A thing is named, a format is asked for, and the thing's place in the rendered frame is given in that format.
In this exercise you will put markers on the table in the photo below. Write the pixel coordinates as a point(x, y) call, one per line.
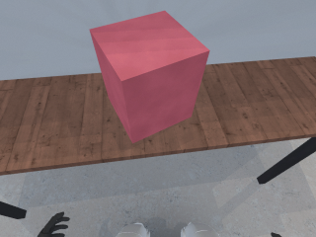
point(68, 121)

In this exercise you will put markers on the robot left hand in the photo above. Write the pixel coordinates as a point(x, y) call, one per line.
point(51, 227)

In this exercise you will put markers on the carton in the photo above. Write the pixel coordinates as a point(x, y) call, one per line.
point(152, 69)

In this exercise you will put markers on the robot left thigh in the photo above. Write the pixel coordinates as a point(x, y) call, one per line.
point(134, 230)

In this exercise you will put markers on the robot thigh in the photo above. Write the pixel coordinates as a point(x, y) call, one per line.
point(134, 230)
point(196, 229)

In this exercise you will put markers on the robot right thigh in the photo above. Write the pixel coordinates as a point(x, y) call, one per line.
point(196, 229)

